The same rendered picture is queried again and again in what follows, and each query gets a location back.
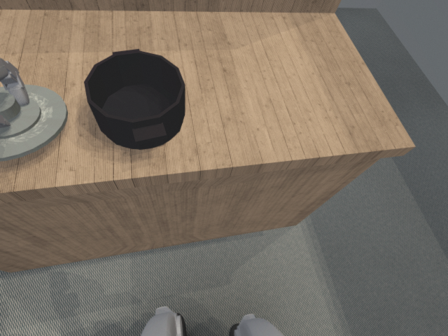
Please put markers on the lid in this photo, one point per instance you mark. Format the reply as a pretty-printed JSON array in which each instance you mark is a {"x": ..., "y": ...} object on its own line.
[{"x": 35, "y": 126}]

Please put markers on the pot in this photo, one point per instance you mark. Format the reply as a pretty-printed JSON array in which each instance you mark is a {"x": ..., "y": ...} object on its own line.
[{"x": 137, "y": 98}]

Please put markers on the robot shin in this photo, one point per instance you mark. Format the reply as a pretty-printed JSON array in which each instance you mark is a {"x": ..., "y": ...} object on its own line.
[
  {"x": 247, "y": 317},
  {"x": 161, "y": 310}
]

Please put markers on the left robot shin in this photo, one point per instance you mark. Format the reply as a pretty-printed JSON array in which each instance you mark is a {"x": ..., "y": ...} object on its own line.
[{"x": 161, "y": 310}]

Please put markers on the robot left hand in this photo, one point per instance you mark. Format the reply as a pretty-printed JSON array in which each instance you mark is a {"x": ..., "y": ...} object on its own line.
[{"x": 12, "y": 82}]

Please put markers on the knob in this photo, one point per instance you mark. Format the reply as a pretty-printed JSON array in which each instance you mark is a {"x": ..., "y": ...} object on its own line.
[{"x": 9, "y": 106}]

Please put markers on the right robot shin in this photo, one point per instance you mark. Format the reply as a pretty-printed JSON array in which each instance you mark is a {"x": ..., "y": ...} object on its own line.
[{"x": 247, "y": 317}]

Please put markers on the table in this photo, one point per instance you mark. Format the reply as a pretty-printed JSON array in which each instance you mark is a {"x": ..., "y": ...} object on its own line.
[{"x": 281, "y": 113}]

